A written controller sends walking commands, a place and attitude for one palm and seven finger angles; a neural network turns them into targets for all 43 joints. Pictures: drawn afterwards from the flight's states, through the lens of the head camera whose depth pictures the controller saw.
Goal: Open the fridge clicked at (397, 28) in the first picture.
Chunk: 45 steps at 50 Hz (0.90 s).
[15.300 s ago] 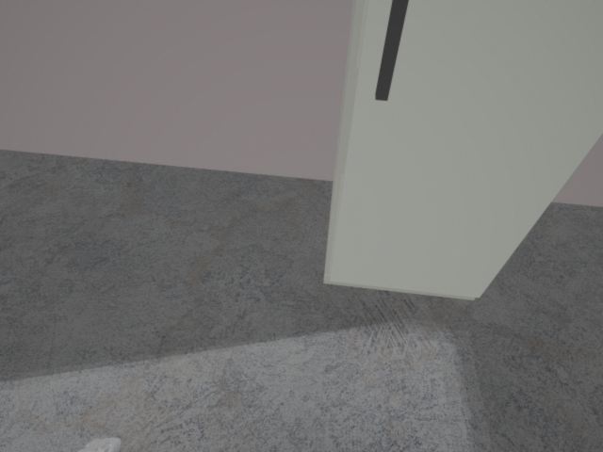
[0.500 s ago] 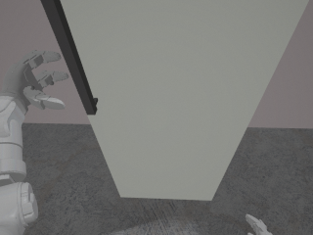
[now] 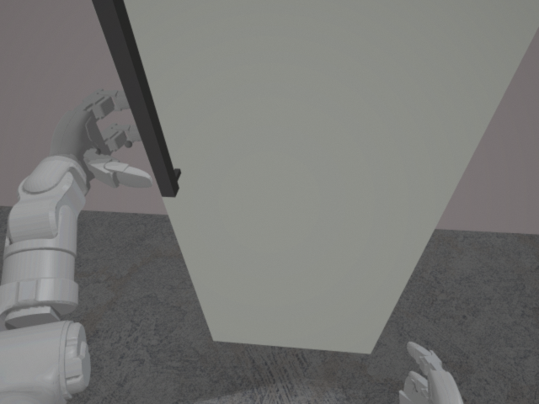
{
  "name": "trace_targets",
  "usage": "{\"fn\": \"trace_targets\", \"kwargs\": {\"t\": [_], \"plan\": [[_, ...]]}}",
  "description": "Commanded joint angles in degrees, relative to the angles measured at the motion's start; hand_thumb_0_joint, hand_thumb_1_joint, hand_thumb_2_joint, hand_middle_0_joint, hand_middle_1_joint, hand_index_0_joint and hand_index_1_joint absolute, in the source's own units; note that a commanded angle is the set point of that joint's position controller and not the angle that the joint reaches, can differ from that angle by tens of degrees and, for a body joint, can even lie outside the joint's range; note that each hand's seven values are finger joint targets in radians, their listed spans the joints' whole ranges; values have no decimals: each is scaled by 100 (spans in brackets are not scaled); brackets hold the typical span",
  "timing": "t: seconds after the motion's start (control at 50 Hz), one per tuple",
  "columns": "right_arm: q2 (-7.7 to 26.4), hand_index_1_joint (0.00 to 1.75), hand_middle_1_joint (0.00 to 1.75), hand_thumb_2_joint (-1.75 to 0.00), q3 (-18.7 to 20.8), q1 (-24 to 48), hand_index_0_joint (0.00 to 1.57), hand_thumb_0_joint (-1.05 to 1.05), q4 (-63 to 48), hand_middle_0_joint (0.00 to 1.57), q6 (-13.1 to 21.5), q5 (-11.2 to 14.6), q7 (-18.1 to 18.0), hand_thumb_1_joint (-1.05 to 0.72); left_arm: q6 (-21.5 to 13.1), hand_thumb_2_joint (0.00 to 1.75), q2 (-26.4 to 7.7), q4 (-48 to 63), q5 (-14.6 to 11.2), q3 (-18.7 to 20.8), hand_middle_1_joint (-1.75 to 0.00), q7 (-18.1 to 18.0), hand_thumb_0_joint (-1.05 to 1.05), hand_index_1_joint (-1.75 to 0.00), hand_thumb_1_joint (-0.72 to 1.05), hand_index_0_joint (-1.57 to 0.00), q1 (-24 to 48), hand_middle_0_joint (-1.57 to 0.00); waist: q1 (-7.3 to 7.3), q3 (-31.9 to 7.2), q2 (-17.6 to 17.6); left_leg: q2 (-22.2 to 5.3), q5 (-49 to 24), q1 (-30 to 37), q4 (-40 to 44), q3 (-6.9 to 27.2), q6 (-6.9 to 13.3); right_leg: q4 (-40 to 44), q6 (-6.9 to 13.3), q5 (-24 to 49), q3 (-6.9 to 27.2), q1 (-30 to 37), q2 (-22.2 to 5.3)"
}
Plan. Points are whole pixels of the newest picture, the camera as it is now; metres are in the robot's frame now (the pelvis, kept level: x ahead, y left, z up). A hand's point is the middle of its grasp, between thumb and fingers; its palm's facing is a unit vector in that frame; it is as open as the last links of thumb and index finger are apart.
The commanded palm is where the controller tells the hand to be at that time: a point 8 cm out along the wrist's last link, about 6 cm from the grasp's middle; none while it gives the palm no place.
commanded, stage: feel for the door with the fingertips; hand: left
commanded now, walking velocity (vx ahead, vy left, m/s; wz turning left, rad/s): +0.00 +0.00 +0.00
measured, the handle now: (146, 94) +0.45 +0.21 +0.26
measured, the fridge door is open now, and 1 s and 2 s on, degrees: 0 0 0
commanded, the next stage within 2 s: slide the fingers in behind the handle in 0.20 s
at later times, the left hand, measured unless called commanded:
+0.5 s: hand (132, 136) +0.41 +0.22 +0.23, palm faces +0.00 -1.00 -0.03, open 13.9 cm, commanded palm +0.37 +0.28 +0.23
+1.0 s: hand (137, 142) +0.39 +0.21 +0.23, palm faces +0.01 -1.00 -0.03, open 14.3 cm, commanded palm +0.37 +0.26 +0.23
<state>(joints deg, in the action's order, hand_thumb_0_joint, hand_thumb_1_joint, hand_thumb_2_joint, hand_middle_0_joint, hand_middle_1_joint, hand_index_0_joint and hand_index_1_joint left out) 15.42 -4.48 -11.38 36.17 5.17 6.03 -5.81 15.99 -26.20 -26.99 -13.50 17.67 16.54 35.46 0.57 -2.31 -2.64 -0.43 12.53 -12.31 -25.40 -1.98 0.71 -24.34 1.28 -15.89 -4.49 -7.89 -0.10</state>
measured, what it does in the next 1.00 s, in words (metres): stands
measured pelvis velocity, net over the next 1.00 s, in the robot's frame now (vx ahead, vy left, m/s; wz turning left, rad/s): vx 0.00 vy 0.00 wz -0.01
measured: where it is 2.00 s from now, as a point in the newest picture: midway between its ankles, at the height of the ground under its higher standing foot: outside the picture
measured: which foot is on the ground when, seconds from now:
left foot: down 0.00-1.00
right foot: down 0.00-1.00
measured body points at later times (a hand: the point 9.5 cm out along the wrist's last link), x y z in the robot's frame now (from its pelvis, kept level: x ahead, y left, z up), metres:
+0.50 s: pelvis +0.00 +0.00 +0.00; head -0.01 -0.02 +0.45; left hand +0.40 +0.28 +0.23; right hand +0.12 -0.27 -0.10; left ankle +0.01 +0.11 -0.74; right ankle -0.03 -0.10 -0.74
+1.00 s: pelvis +0.00 +0.00 +0.00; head -0.02 -0.02 +0.45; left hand +0.38 +0.26 +0.23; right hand +0.17 -0.24 -0.08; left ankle +0.01 +0.11 -0.74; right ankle -0.03 -0.10 -0.74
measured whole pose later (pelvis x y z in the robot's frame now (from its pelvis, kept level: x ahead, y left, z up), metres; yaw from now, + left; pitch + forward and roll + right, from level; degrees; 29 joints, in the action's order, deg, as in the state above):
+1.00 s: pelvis +0.00 +0.00 +0.00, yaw +0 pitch -1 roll +0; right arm 15.4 -4.3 -11.9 35.9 4.2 6.1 -5.5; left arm 15.8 -24.7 -26.0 -13.5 16.8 14.8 35.4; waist 0.3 -2.2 -2.5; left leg -0.6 12.4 -11.6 -25.0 -2.3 0.7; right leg -23.9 1.3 -15.6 -4.1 -7.3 0.1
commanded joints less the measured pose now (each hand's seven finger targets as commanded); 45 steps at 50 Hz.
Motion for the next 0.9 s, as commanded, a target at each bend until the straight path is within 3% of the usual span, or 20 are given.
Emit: {"fn": "trace_targets", "kwargs": {"t": [0.0,0.04,0.08,0.1,0.14,0.2,0.26,0.28,0.38,0.42,0.48,0.56,0.6,0.64,0.66,0.68,0.7,0.74,0.88], "plan": [[730,30,30,-90,316,440,20,0,-726,20,234,-6,-103,-90,-464,30,-1476,953,-74,284,-120,36,0,-120,-50,-30,3012,-30,-182,-1415,-38,10,-1237,1265,110,338,207,335,28,1807,290,-340,-54],[748,30,30,-90,315,378,20,0,-660,20,226,-5,-113,-90,-473,30,-1619,496,-73,386,-120,44,0,-120,-50,-30,3081,-30,-204,-1224,126,3,-1076,1120,116,352,208,369,17,1682,290,-427,-49],[800,30,30,-90,342,283,20,0,-642,20,197,-17,-102,-90,-552,30,-1943,269,-28,611,-120,44,0,-120,-50,-30,2958,-30,-129,-1336,217,0,-1161,1039,103,319,223,367,7,1806,324,-271,-75],[774,30,30,-90,327,314,20,0,-692,20,192,-10,-101,-90,-585,30,-1810,309,-10,469,-120,69,0,-120,-50,-30,3098,-30,-158,-1374,24,22,-1165,1047,120,299,224,346,8,1835,341,-262,-85],[786,30,30,-90,338,247,20,0,-677,20,204,-3,-102,-90,-681,30,-1839,155,9,435,-120,91,0,-120,-50,-30,3342,-30,-220,-1304,52,6,-1079,1013,112,316,225,354,7,1750,332,-337,-74],[790,30,30,-90,374,181,20,0,-754,20,226,-21,-76,-90,-871,30,-1855,462,17,474,-120,147,0,-120,-50,-30,3294,-30,-166,-1687,-185,9,-1498,1255,59,321,230,276,37,2102,328,-142,-62],[814,30,30,-90,393,133,20,0,-717,20,257,-12,-67,-90,-876,30,-1733,469,-66,427,-120,192,0,-120,-50,-30,3301,-30,-202,-1620,-73,10,-1524,1271,36,314,233,269,23,2169,299,-226,-35],[850,30,30,-90,420,77,20,0,-675,20,243,-19,-66,-90,-875,30,-1900,344,-74,570,-120,200,0,-120,-50,-30,3129,-30,-183,-1581,136,-12,-1526,1224,33,303,250,305,12,2175,301,-186,-36],[870,30,30,-90,433,80,20,0,-724,20,251,-9,-45,-90,-866,30,-2035,520,-47,677,-120,234,0,-120,-50,-30,2933,-30,-124,-1552,-106,-3,-1466,1158,61,265,249,299,17,2085,316,-152,-46],[846,30,30,-90,425,108,20,0,-774,20,276,-20,-27,-90,-874,30,-1904,760,-57,632,-120,222,0,-120,-50,-30,2953,-30,-127,-1606,-182,-2,-1509,1219,82,302,235,271,30,2068,289,-161,-18],[865,30,30,-90,430,88,20,0,-803,20,258,-35,-2,-90,-809,30,-2009,745,-112,821,-120,214,0,-120,-50,-30,2480,-30,-41,-1552,62,-15,-1571,1119,91,290,234,265,24,2139,261,-64,-18],[821,30,30,-90,419,217,20,0,-877,20,277,-10,10,-90,-667,30,-1713,1041,-106,631,-120,184,0,-120,-50,-30,2495,-30,-77,-1457,-107,-9,-1402,1169,108,278,225,270,20,1954,271,-249,-6],[813,30,30,-90,414,261,20,0,-905,20,263,-11,22,-90,-616,30,-1770,1197,-114,710,-120,140,0,-120,-50,-30,2365,-30,-36,-1459,-69,-13,-1452,1174,105,270,233,274,24,2004,280,-208,1],[773,30,30,-90,391,338,20,0,-896,20,250,16,1,-90,-518,30,-1472,1189,-147,454,-120,114,0,-120,-50,-30,2475,-30,-110,-1279,-37,-14,-1196,1138,126,265,224,320,3,1758,270,-380,5],[783,30,30,-90,388,338,20,0,-858,20,251,8,-10,-90,-503,30,-1554,1206,-134,498,-120,74,0,-120,-50,-30,2614,-30,-135,-1240,-65,-25,-1100,1131,144,291,210,341,10,1635,267,-423,5],[790,30,30,-90,393,313,20,0,-852,20,235,-12,-15,-90,-501,30,-1581,1233,-135,517,-120,38,0,-120,-50,-30,2525,-30,-103,-1274,104,-30,-1109,1130,137,299,223,362,9,1605,269,-379,5],[791,30,30,-90,380,365,20,0,-857,20,227,-5,-23,-90,-489,30,-1695,1238,-109,613,-120,-7,0,-120,-50,-30,2599,-30,-92,-1306,22,-24,-1109,1122,162,304,221,359,15,1622,288,-350,0],[733,30,30,-90,369,405,20,0,-854,20,238,-5,-29,-90,-473,30,-1397,1324,-92,372,-120,-49,0,-120,-50,-30,2738,-30,-145,-1387,-58,-14,-1165,1232,141,307,216,344,16,1670,283,-366,-3],[697,30,30,-90,340,509,20,0,-857,20,202,-23,-17,-90,-471,30,-1198,1549,-99,213,-120,-108,0,-120,-50,-30,2661,-30,-83,-1503,-48,-16,-1421,1367,114,319,205,312,39,1915,275,-237,-17]]}}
